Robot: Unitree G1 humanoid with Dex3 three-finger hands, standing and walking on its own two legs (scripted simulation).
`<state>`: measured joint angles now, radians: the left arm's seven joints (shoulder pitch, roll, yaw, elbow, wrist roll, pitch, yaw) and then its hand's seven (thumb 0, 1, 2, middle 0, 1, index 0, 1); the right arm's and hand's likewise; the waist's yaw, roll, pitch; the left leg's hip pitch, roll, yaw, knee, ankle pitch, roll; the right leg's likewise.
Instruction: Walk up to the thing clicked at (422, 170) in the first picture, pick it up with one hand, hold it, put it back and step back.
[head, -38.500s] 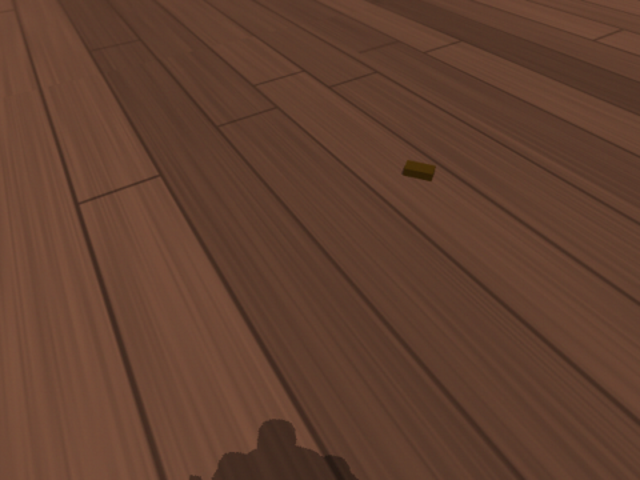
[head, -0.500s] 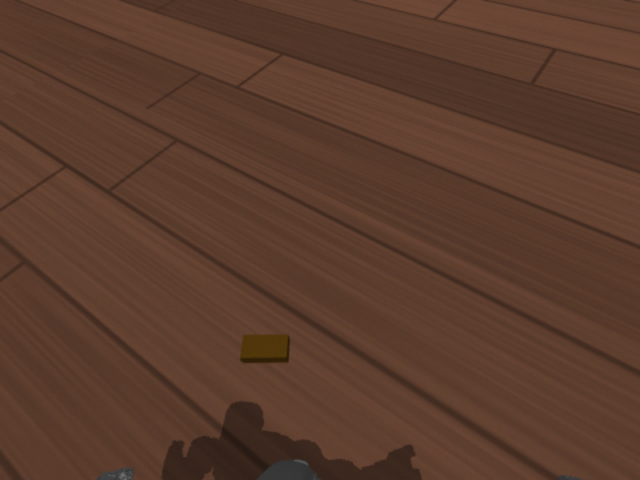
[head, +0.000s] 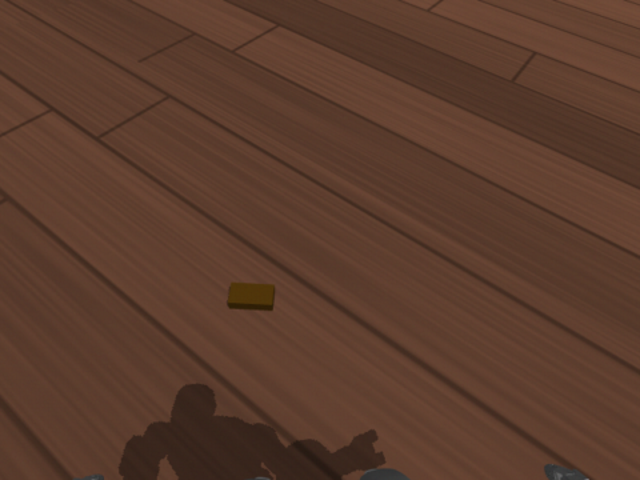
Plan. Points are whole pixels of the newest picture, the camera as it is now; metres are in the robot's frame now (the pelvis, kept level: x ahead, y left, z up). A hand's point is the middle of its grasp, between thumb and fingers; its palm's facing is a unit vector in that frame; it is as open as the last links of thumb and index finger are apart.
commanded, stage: step back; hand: left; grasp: from above
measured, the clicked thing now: (251, 296) +0.72 +0.24 -0.75
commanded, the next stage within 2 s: none
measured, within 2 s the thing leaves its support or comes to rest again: neither
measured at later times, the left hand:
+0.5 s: hand out of the picture -0.04 +0.23 -0.14, palm faces +0.04 -0.90 -0.42, open 7.4 cm
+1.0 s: hand out of the picture -0.29 +0.18 -0.15, palm faces +0.02 -0.91 -0.42, open 7.4 cm
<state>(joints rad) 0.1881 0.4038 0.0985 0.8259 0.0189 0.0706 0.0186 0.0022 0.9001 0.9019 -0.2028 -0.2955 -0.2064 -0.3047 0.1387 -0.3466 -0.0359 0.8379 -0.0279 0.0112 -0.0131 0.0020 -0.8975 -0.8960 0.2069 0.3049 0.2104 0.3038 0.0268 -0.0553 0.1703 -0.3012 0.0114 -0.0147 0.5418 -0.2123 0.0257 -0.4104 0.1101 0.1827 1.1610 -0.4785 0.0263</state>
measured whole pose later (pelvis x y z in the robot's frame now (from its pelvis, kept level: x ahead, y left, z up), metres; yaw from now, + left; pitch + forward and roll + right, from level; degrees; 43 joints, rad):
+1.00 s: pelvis -0.34 -0.09 -0.01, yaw -1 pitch -3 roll +1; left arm 0.24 0.35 0.06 0.92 0.04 0.03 0.00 0.00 0.90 0.90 -0.20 -0.30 -0.21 -0.30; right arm 0.11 -0.41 -0.05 0.86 -0.02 0.06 -0.01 0.00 -0.90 -0.90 0.20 0.30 0.21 0.30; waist 0.05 0.03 0.11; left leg -0.49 -0.03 -0.11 0.94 -0.45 0.00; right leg -0.25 0.01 0.05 0.68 -0.39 -0.02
